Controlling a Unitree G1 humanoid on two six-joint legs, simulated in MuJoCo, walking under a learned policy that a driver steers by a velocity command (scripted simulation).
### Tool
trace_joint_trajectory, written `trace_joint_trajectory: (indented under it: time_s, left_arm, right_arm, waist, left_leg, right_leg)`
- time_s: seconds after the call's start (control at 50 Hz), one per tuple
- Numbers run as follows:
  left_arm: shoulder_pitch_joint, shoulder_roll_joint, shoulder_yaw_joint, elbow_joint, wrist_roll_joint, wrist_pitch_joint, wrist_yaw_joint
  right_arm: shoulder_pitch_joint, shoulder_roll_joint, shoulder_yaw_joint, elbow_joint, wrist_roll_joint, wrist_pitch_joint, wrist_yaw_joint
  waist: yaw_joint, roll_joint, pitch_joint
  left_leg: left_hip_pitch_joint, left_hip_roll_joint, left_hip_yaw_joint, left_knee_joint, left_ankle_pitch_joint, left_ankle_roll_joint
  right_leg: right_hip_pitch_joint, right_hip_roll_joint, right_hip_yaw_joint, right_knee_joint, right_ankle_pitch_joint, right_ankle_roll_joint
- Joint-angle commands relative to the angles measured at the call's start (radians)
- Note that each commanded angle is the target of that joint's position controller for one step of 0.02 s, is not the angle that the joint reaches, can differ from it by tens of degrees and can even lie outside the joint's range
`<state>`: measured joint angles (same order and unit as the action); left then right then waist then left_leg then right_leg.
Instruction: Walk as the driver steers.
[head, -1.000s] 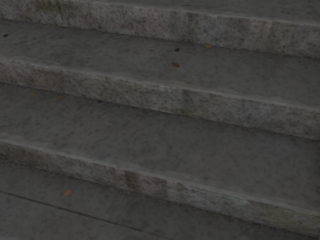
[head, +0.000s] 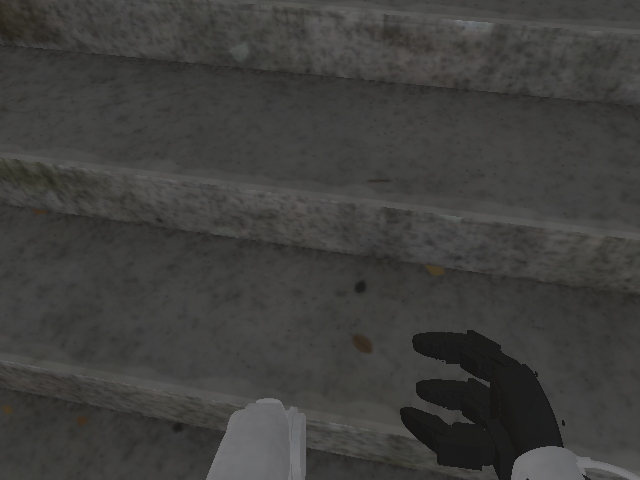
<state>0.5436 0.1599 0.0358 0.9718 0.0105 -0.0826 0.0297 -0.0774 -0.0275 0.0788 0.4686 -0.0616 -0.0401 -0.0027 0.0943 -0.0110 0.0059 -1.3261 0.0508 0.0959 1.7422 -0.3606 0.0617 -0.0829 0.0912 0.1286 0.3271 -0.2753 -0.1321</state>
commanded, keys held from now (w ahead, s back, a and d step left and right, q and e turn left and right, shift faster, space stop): e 0.38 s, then no key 0.62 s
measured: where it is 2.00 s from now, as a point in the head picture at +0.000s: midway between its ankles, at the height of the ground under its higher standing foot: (509, 442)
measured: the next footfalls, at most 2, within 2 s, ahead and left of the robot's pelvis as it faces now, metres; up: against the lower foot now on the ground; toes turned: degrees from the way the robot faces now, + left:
left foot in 0.08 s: +0.28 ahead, +0.10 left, +0.15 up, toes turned +0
right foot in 0.56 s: +0.26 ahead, -0.15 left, +0.15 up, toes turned -22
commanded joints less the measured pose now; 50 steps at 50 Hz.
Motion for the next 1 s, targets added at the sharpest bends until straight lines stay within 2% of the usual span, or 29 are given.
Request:
trace_joint_trajectory:
  time_s: [0.02, 0.04, 0.06, 0.08, 0.1, 0.12, 0.14, 0.18, 0.2, 0.24, 0.3, 0.38, 0.44, 0.5, 0.52, 0.54, 0.56, 0.58, 0.6, 0.62, 0.66, 0.7, 0.76, 0.82, 0.86, 0.9, 0.92, 0.94, 1.0]
  left_arm:
    - [-0.018, 0.136, 0.037, -0.104, 0.000, 0.013, 0.024]
    - [-0.038, 0.189, 0.058, -0.132, 0.009, 0.006, 0.022]
    - [-0.094, 0.253, 0.080, -0.172, -0.009, -0.013, 0.013]
    - [-0.181, 0.286, 0.093, -0.206, -0.040, -0.033, -0.011]
    - [-0.166, 0.222, 0.093, -0.246, -0.046, -0.070, -0.035]
    - [-0.146, 0.157, 0.079, -0.316, -0.063, -0.062, -0.054]
    - [-0.138, 0.200, 0.095, -0.311, 0.009, -0.051, -0.053]
    - [-0.176, 0.070, 0.067, -0.325, 0.061, 0.016, -0.028]
    - [-0.222, 0.038, 0.057, -0.354, 0.067, 0.044, -0.011]
    - [-0.189, 0.026, 0.039, -0.345, 0.048, 0.075, -0.002]
    - [-0.223, 0.018, 0.033, -0.375, 0.037, 0.102, 0.016]
    - [-0.314, 0.086, 0.040, -0.400, 0.031, 0.117, -0.003]
    - [-0.349, 0.068, 0.028, -0.398, 0.008, 0.110, -0.007]
    - [-0.367, 0.077, 0.035, -0.407, 0.003, 0.100, -0.019]
    - [-0.321, 0.073, 0.043, -0.397, 0.018, 0.097, -0.016]
    - [-0.269, 0.063, 0.043, -0.361, 0.027, 0.083, -0.014]
    - [-0.240, 0.072, 0.045, -0.344, 0.043, 0.058, -0.021]
    - [-0.210, 0.101, 0.046, -0.368, 0.046, 0.035, -0.022]
    - [-0.191, 0.143, 0.049, -0.409, 0.039, 0.039, 0.001]
    - [-0.204, 0.119, 0.050, -0.406, 0.030, 0.045, 0.010]
    - [-0.313, 0.063, 0.021, -0.409, 0.049, 0.053, 0.015]
    - [-0.317, 0.041, 0.012, -0.405, 0.036, 0.053, 0.023]
    - [-0.279, 0.047, 0.010, -0.397, 0.040, 0.045, 0.029]
    - [-0.233, 0.049, 0.014, -0.373, 0.037, 0.059, 0.038]
    - [-0.202, 0.054, 0.023, -0.333, 0.007, 0.069, 0.038]
    - [-0.134, 0.016, 0.031, -0.313, 0.011, 0.064, 0.013]
    - [-0.146, -0.017, 0.023, -0.300, 0.000, 0.067, 0.003]
    - [-0.169, 0.010, 0.028, -0.281, 0.007, 0.070, 0.003]
    - [-0.198, 0.031, 0.038, -0.253, 0.024, 0.069, -0.002]
  right_arm:
    - [-0.066, -0.039, -0.013, -0.099, 0.053, -0.001, -0.009]
    - [0.062, -0.076, -0.037, -0.051, 0.070, 0.002, -0.026]
    - [0.234, -0.131, -0.069, -0.005, 0.091, 0.007, -0.036]
    - [0.362, -0.216, -0.101, 0.041, 0.084, -0.005, -0.033]
    - [0.400, -0.298, -0.135, 0.043, 0.035, -0.025, -0.029]
    - [0.378, -0.366, -0.158, 0.080, 0.024, -0.015, -0.035]
    - [0.289, -0.284, -0.153, 0.050, 0.038, 0.008, -0.044]
    - [0.150, -0.113, -0.113, 0.107, 0.043, 0.004, -0.056]
    - [0.181, -0.106, -0.110, 0.155, 0.044, -0.007, -0.062]
    - [0.202, -0.120, -0.119, 0.231, 0.024, -0.047, -0.056]
    - [0.267, -0.170, -0.134, 0.287, 0.021, -0.084, -0.026]
    - [0.252, -0.234, -0.137, 0.253, 0.017, -0.075, -0.047]
    - [0.198, -0.263, -0.135, 0.223, 0.010, -0.085, -0.041]
    - [0.282, -0.295, -0.152, 0.219, 0.019, -0.057, -0.033]
    - [0.306, -0.309, -0.159, 0.220, 0.037, -0.038, -0.037]
    - [0.361, -0.302, -0.163, 0.243, 0.047, -0.010, -0.041]
    - [0.435, -0.273, -0.164, 0.260, 0.024, 0.013, -0.039]
    - [0.463, -0.201, -0.151, 0.237, 0.005, 0.033, -0.044]
    - [0.453, -0.163, -0.136, 0.192, 0.041, 0.046, -0.039]
    - [0.401, -0.188, -0.144, 0.207, 0.044, 0.052, -0.034]
    - [0.318, -0.169, -0.143, 0.211, 0.059, 0.050, -0.027]
    - [0.368, -0.187, -0.158, 0.244, 0.037, 0.055, -0.027]
    - [0.390, -0.158, -0.151, 0.259, 0.052, 0.058, -0.024]
    - [0.386, -0.140, -0.138, 0.271, 0.061, 0.059, -0.037]
    - [0.461, -0.125, -0.131, 0.316, 0.046, 0.051, -0.043]
    - [0.437, -0.207, -0.142, 0.296, 0.019, 0.026, -0.055]
    - [0.355, -0.180, -0.132, 0.279, 0.028, 0.017, -0.055]
    - [0.315, -0.139, -0.120, 0.267, 0.035, 0.010, -0.054]
    - [0.359, -0.146, -0.119, 0.284, 0.045, -0.001, -0.058]
  waist:
    - [-0.064, -0.075, -0.062]
    - [-0.119, -0.169, -0.216]
    - [-0.211, -0.212, -0.325]
    - [-0.305, -0.153, -0.383]
    - [-0.290, -0.015, -0.473]
    - [-0.225, 0.371, -0.600]
    - [-0.174, 0.224, -0.584]
    - [-0.063, -0.023, -0.156]
    - [-0.045, 0.012, -0.060]
    - [0.002, -0.024, 0.003]
    - [0.022, 0.027, 0.006]
    - [-0.022, 0.050, -0.086]
    - [-0.033, 0.130, -0.103]
    - [-0.107, 0.199, -0.129]
    - [-0.090, 0.212, -0.130]
    - [-0.088, 0.144, -0.104]
    - [-0.102, 0.007, -0.075]
    - [-0.100, -0.144, -0.066]
    - [-0.057, -0.319, -0.196]
    - [-0.044, -0.200, -0.150]
    - [-0.087, -0.141, -0.060]
    - [-0.109, -0.118, -0.045]
    - [-0.104, -0.077, -0.099]
    - [-0.079, -0.149, -0.083]
    - [-0.112, -0.126, -0.071]
    - [-0.054, 0.091, -0.091]
    - [-0.049, 0.220, -0.056]
    - [-0.054, 0.158, 0.005]
    - [-0.082, 0.110, 0.024]
  left_leg:
    - [0.575, -0.072, 0.074, -0.535, -0.018, 0.011]
    - [0.814, -0.141, 0.083, -0.537, 0.010, 0.029]
    - [0.951, -0.113, 0.001, -0.623, 0.091, 0.065]
    - [1.079, -0.109, -0.030, -0.865, 0.187, 0.080]
    - [1.325, 0.101, -0.297, -0.969, 0.387, 0.168]
    - [1.451, 0.420, -0.839, -1.193, 0.837, 0.389]
    - [1.307, 0.360, -0.913, -1.264, 0.491, 0.363]
    - [0.955, 0.290, -0.655, -1.255, -0.142, 0.253]
    - [0.849, 0.259, -0.531, -1.266, -0.158, 0.215]
    - [0.764, 0.228, -0.337, -1.325, 0.013, 0.169]
    - [0.847, 0.236, -0.173, -1.316, 0.295, 0.126]
    - [0.995, 0.241, -0.021, -1.375, 0.393, 0.123]
    - [0.923, 0.204, 0.107, -1.387, 0.461, 0.097]
    - [1.069, 0.239, 0.080, -1.369, 0.396, 0.084]
    - [1.102, 0.241, 0.068, -1.318, 0.363, 0.067]
    - [1.109, 0.203, 0.093, -1.226, 0.323, 0.036]
    - [1.046, 0.151, 0.118, -1.063, 0.178, 0.004]
    - [0.855, 0.101, 0.115, -0.836, -0.162, -0.044]
    - [0.858, 0.036, -0.007, -0.738, -0.236, -0.105]
    - [0.886, 0.041, -0.063, -0.634, -0.191, -0.131]
    - [0.891, 0.043, -0.102, -0.596, -0.113, -0.133]
    - [0.934, 0.009, -0.087, -0.592, -0.097, -0.117]
    - [0.949, -0.015, -0.097, -0.690, -0.111, -0.093]
    - [1.017, -0.045, -0.062, -1.071, -0.159, -0.073]
    - [1.158, -0.056, -0.050, -1.391, 0.111, -0.051]
    - [1.281, 0.090, -0.215, -1.390, 0.436, -0.037]
    - [1.090, 0.122, -0.229, -1.393, 0.326, 0.014]
    - [1.034, 0.088, -0.223, -1.419, 0.209, 0.009]
    - [1.049, 0.040, -0.180, -1.430, 0.153, -0.007]
  right_leg:
    - [-0.144, -0.150, 0.084, -0.128, 1.154, -0.042]
    - [-0.109, -0.178, 0.073, 0.003, 1.564, -0.017]
    - [-0.023, -0.220, 0.124, 0.144, 1.683, -0.006]
    - [0.032, -0.196, 0.100, 0.333, 1.594, 0.024]
    - [-0.138, -0.118, 0.076, 0.652, 0.979, 0.058]
    - [-0.433, 0.106, 0.018, 1.177, -0.137, 0.136]
    - [-0.479, 0.039, 0.074, 1.390, -0.091, 0.113]
    - [-0.644, -0.047, -0.030, 1.467, 0.038, 0.103]
    - [-0.684, -0.069, -0.021, 1.505, 0.035, 0.092]
    - [-0.687, -0.071, -0.019, 1.504, 0.031, 0.071]
    - [-0.762, -0.085, -0.030, 1.484, 0.105, 0.092]
    - [-0.706, -0.141, -0.094, 1.142, 0.126, 0.133]
    - [-0.435, -0.162, -0.171, 0.832, 0.153, 0.117]
    - [-0.300, -0.121, -0.236, 0.495, 0.010, 0.098]
    - [-0.243, -0.107, -0.253, 0.356, -0.010, 0.086]
    - [-0.183, -0.069, -0.276, 0.174, 0.004, 0.079]
    - [-0.107, -0.086, -0.217, 0.084, 0.086, 0.098]
    - [-0.023, -0.302, 0.039, 0.102, 0.535, 0.097]
    - [-0.079, -0.498, 0.246, 0.011, 0.630, -0.082]
    - [-0.171, -0.485, 0.269, -0.050, 0.460, -0.150]
    - [-0.265, -0.389, 0.136, -0.055, 0.298, -0.129]
    - [-0.276, -0.337, 0.041, -0.011, 0.436, -0.108]
    - [-0.167, -0.321, 0.002, 0.053, 0.580, -0.101]
    - [-0.102, -0.287, -0.005, 0.081, 0.542, -0.077]
    - [-0.142, -0.273, 0.003, 0.101, 0.465, -0.043]
    - [-0.264, -0.196, -0.062, 0.161, 0.141, 0.056]
    - [-0.180, -0.158, -0.117, 0.105, 0.028, 0.091]
    - [-0.151, -0.152, -0.120, 0.104, 0.072, 0.104]
    - [-0.132, -0.165, -0.115, 0.081, 0.143, 0.105]
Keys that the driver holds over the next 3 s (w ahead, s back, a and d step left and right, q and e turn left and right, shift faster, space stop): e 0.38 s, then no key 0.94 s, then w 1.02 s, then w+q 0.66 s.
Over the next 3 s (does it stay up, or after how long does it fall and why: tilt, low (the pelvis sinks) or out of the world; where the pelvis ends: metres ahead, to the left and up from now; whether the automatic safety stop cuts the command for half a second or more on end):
stays up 0.86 -0.33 0.44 its command is cut before an obstacle after 1.9 s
